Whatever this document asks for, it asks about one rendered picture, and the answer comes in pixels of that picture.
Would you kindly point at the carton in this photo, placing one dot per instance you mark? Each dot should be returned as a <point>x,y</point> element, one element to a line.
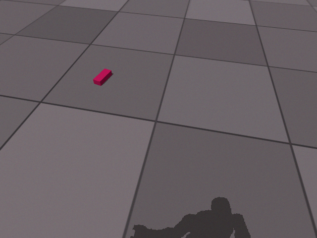
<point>102,77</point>

